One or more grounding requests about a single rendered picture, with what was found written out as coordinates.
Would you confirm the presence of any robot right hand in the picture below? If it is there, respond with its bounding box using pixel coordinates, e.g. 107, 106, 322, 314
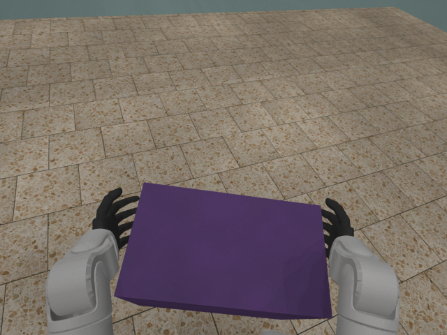
321, 198, 354, 260

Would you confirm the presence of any carton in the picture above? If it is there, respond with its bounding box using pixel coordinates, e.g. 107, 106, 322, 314
114, 182, 332, 320

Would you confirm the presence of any robot right forearm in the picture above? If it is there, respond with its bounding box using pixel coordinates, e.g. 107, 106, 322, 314
328, 235, 400, 335

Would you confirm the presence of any robot left forearm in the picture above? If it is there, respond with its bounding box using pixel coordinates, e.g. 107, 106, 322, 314
45, 229, 119, 335

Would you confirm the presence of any robot left hand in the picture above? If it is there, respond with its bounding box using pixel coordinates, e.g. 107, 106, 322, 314
92, 188, 140, 250

